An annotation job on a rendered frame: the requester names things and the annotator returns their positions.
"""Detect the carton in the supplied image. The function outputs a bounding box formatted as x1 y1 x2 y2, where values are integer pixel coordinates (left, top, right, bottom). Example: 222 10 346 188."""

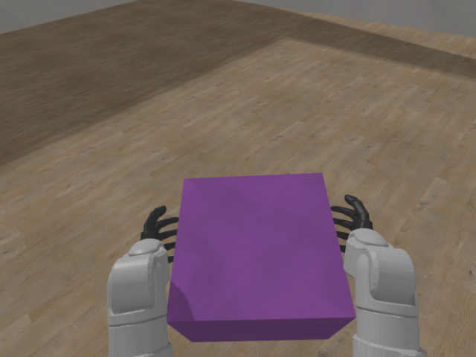
166 173 356 342

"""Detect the robot right hand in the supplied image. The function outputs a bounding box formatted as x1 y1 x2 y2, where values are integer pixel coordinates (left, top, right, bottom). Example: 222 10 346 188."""
331 195 373 253

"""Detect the right robot forearm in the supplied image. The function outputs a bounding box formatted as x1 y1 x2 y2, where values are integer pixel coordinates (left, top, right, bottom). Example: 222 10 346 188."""
343 228 427 357

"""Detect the robot left hand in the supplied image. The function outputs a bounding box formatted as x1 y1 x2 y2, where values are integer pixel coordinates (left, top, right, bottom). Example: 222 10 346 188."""
140 206 179 263

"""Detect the left robot forearm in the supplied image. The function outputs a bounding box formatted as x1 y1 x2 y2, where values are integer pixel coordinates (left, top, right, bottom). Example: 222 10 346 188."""
107 239 173 357

